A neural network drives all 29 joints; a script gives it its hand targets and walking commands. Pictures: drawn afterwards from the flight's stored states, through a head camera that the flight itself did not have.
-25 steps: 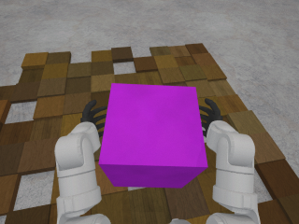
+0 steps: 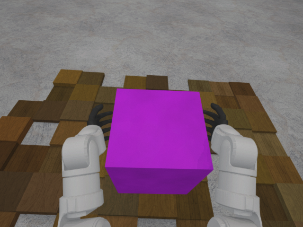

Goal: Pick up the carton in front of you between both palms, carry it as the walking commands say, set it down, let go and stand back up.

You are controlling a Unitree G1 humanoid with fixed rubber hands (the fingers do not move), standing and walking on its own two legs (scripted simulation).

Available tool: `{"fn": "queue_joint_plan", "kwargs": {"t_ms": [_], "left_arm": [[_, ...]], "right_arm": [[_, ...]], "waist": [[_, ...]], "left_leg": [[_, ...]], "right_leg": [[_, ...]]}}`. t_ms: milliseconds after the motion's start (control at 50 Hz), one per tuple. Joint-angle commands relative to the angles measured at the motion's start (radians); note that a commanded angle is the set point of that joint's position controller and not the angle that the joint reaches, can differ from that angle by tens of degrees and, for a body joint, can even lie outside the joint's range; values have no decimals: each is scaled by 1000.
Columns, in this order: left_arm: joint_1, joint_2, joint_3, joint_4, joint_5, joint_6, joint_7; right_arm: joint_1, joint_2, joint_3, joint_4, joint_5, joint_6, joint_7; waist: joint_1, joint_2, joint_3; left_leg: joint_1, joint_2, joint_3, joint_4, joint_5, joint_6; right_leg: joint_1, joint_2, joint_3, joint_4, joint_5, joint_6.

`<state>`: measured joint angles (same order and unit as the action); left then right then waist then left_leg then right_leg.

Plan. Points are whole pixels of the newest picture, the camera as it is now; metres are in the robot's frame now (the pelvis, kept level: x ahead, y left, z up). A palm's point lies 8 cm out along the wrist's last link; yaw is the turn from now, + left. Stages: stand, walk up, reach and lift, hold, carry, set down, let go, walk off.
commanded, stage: carry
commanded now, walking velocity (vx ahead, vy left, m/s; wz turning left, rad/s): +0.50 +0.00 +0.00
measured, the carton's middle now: (155, 146) +0.34 +0.03 +0.03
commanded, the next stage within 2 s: none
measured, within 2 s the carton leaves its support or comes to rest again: neither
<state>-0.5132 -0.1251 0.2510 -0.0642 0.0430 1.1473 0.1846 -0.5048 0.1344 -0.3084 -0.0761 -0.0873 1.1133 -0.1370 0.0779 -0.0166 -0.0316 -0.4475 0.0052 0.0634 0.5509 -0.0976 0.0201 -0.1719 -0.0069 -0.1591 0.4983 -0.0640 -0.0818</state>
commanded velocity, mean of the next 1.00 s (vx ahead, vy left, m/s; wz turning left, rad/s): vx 0.42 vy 0.00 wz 0.00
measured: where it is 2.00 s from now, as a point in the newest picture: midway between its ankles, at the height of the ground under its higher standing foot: (146, 151)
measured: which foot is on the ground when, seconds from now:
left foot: down 0.00-0.42, up 0.44-0.76, down 0.78-1.00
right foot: down 0.00-0.04, up 0.06-0.38, down 0.40-0.80, up 0.82-1.00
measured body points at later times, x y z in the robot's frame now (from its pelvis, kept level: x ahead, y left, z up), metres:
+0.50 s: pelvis +0.35 +0.03 -0.02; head +0.39 +0.05 +0.43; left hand +0.70 +0.19 +0.08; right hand +0.71 -0.12 +0.10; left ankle +0.15 +0.10 -0.62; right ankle +0.44 -0.03 -0.72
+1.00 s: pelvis +0.65 +0.07 +0.02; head +0.66 +0.07 +0.47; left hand +1.01 +0.19 +0.13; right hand +0.98 -0.11 +0.13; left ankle +0.64 +0.19 -0.71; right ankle +0.67 -0.03 -0.67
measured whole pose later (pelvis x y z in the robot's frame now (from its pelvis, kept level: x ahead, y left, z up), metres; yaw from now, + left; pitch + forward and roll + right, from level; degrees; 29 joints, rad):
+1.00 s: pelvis +0.65 +0.07 +0.02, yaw -1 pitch +5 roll +1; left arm -0.56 -0.13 0.34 0.00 0.09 1.14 0.14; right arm -0.54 0.11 -0.25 -0.01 -0.05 1.16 -0.19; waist -0.08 -0.01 -0.09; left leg -0.31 0.02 0.09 0.47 -0.25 0.01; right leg -0.58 -0.01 -0.05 0.91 -0.39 -0.01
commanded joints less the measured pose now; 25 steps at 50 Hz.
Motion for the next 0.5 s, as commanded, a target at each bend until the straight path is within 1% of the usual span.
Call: {"fn": "queue_joint_plan", "kwargs": {"t_ms": [0,20,40,60,80,100,120,140,160,180,200,220,240,260,280,300,320,340,360,380,400,420,440,460,480], "left_arm": [[-574,-823,-648,52,-219,-41,-86],[-527,-829,-625,64,-176,-48,-86],[-510,-858,-635,45,-168,-58,-84],[-580,-903,-664,-38,-223,-82,-91],[-563,-900,-650,2,-196,-86,-83],[-567,-913,-668,-65,-200,-112,-79],[-532,-889,-640,-75,-169,-131,-63],[-375,-895,-608,37,-134,-133,-50],[-415,-846,-597,-52,-132,-159,-40],[-357,-825,-597,-18,-108,-159,-31],[-346,-758,-563,-91,-75,-173,-22],[-338,-710,-575,-83,-52,-171,-10],[-343,-648,-558,-128,-46,-173,-1],[-329,-640,-570,-119,-43,-170,-1],[-308,-612,-570,-137,-23,-163,3],[-353,-612,-584,-214,-61,-161,3],[-353,-606,-593,-183,-75,-148,2],[-305,-582,-594,-146,-43,-137,-2],[-344,-589,-579,-186,-65,-133,-11],[-418,-613,-635,-240,-128,-129,-21],[-380,-642,-647,-206,-144,-109,-18],[-468,-624,-660,-267,-186,-106,-23],[-501,-673,-697,-282,-231,-95,-33],[-475,-661,-688,-218,-245,-75,-34],[-469,-674,-697,-232,-256,-73,-47]], "right_arm": [[-354,681,513,147,79,-29,18],[-430,711,544,97,92,-41,18],[-473,778,614,9,151,-59,30],[-468,844,645,9,188,-71,40],[-488,849,653,31,220,-71,49],[-567,895,727,-117,276,-103,57],[-589,926,759,-122,312,-108,59],[-656,883,794,-257,344,-136,62],[-557,865,790,-177,349,-135,62],[-565,819,816,-225,362,-146,56],[-578,819,849,-294,398,-158,59],[-521,763,830,-223,375,-149,58],[-482,758,832,-225,404,-149,58],[-506,706,847,-286,409,-146,52],[-503,697,827,-258,407,-133,50],[-526,742,838,-264,443,-136,59],[-506,686,828,-276,429,-131,60],[-486,685,807,-204,405,-110,57],[-494,674,800,-195,405,-93,59],[-509,713,830,-264,386,-86,53],[-458,643,760,-212,356,-77,43],[-446,634,733,-192,331,-66,34],[-505,631,704,-231,336,-69,28],[-469,600,672,-234,298,-58,10],[-478,593,669,-235,265,-61,-3]], "waist": [[-167,310,-351],[-154,340,-366],[-154,214,-427],[-176,83,-425],[-187,114,-375],[-179,150,-443],[-178,77,-470],[-160,82,-432],[-186,90,-486],[-204,142,-440],[-193,108,-432],[-195,83,-407],[-201,152,-408],[-194,132,-398],[-179,170,-400],[-179,148,-390],[-134,126,-407],[-62,157,-426],[9,37,-504],[-2,-255,-654],[49,-182,-714],[9,-69,-644],[9,0,-493],[7,4,-470],[-21,73,-464]], "left_leg": [[647,247,-372,-203,281,166],[736,343,-511,-140,392,266],[816,350,-494,-75,404,266],[806,316,-491,-60,373,242],[817,273,-411,-87,421,189],[840,275,-402,-91,351,171],[803,255,-377,-112,382,159],[773,247,-318,-95,459,143],[817,233,-311,-83,507,126],[846,202,-277,-72,621,153],[776,189,-239,-50,641,126],[763,188,-234,-94,659,131],[790,156,-198,-72,721,152],[812,128,-185,-28,831,124],[758,131,-137,-33,820,133],[664,102,-115,-8,872,110],[514,88,-76,61,965,102],[383,87,7,166,972,68],[155,73,14,362,688,11],[-130,-85,-22,802,-335,-52],[-300,-132,-135,992,-398,-32],[-305,-69,-213,1023,-399,17],[-363,-55,-181,1022,-432,21],[-376,-38,-176,942,-407,17],[-373,-5,-163,874,-351,25]], "right_leg": [[-433,50,17,406,-335,69],[-596,23,110,672,-500,62],[-660,4,141,759,-510,53],[-701,-31,171,731,-474,40],[-767,-27,132,686,-435,53],[-752,-27,161,662,-362,45],[-729,-10,134,686,-309,52],[-752,-18,101,700,-305,45],[-731,-18,121,641,-303,56],[-794,15,90,597,-326,55],[-732,24,67,601,-283,42],[-743,21,47,544,-269,43],[-732,45,13,492,-269,46],[-750,79,-24,417,-214,39],[-676,70,-13,387,-172,19],[-519,94,-47,202,-171,12],[-264,152,-87,69,-81,7],[-29,176,-117,-7,101,-5],[289,55,11,-12,286,-79],[566,-336,620,68,681,-270],[634,-358,791,6,625,-380],[535,-320,740,-2,425,-308],[405,-322,718,-20,350,-306],[355,-291,716,-59,224,-288],[345,-275,637,-72,154,-245]]}}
